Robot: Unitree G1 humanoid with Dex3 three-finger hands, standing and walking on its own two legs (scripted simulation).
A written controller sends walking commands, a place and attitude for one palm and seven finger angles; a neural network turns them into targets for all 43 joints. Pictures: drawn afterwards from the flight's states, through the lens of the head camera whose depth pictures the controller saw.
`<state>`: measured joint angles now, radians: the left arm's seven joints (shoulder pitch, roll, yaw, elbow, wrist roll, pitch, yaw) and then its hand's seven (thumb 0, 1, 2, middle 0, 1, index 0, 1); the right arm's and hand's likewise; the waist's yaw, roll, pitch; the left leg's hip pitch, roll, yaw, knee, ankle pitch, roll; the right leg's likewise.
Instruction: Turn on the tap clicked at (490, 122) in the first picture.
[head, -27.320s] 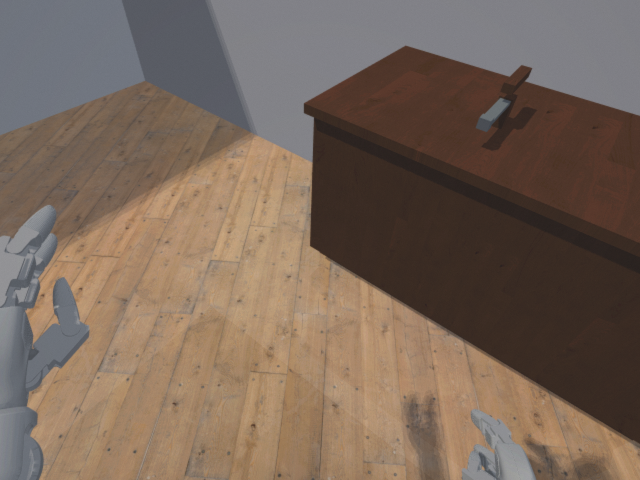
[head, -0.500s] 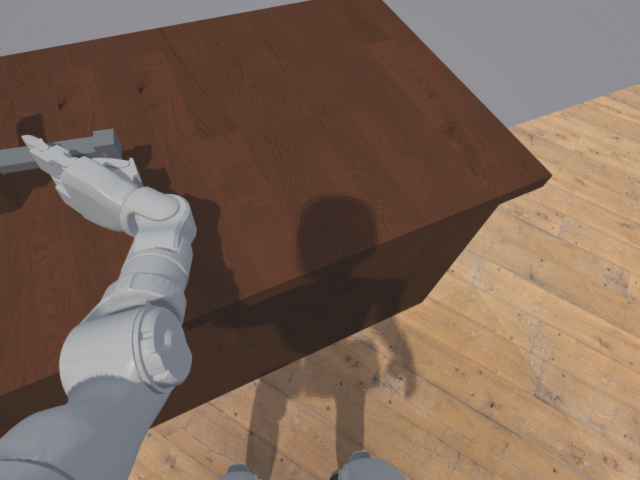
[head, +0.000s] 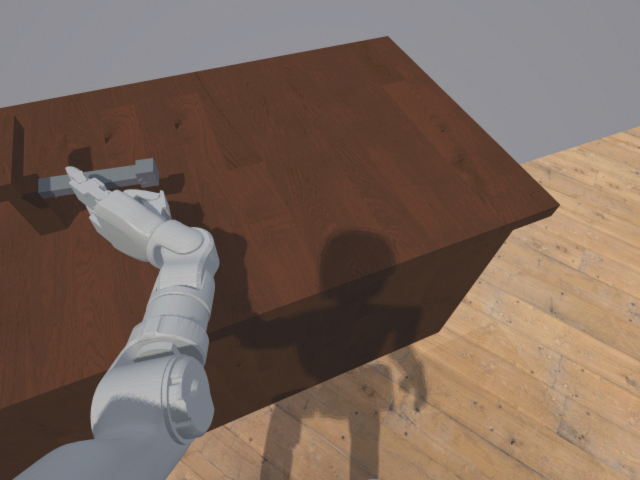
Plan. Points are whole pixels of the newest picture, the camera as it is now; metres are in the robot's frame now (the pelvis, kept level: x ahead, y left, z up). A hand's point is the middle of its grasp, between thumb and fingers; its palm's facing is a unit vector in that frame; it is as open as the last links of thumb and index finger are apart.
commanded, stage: lift the hand up off the lever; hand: left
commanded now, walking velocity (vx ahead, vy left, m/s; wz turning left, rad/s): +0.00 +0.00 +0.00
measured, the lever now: (147, 172) +0.53 +0.23 +0.06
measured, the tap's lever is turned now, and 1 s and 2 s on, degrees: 81 81 81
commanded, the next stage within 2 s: draw the hand back beside the body in 1.82 s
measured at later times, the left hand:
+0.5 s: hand (154, 193) +0.46 +0.19 +0.10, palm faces +0.84 -0.53 -0.11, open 7.8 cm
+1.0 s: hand (150, 182) +0.47 +0.20 +0.11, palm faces +0.83 -0.54 -0.11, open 7.8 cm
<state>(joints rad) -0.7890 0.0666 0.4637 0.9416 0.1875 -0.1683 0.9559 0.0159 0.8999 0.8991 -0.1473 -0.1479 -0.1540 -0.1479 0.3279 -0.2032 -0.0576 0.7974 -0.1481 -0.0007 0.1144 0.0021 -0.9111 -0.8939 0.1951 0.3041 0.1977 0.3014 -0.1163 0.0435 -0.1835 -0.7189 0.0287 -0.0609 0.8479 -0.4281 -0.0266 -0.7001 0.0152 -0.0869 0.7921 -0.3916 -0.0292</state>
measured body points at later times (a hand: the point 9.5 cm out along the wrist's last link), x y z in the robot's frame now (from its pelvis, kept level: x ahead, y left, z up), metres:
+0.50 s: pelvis -0.02 -0.01 +0.00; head +0.04 -0.01 +0.45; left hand +0.41 +0.22 +0.11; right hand +0.01 -0.26 -0.13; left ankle -0.02 +0.13 -0.70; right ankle -0.01 -0.10 -0.70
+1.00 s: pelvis +0.00 -0.01 +0.01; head +0.05 -0.01 +0.46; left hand +0.42 +0.22 +0.12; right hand +0.03 -0.25 -0.13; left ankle -0.02 +0.13 -0.70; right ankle -0.01 -0.10 -0.70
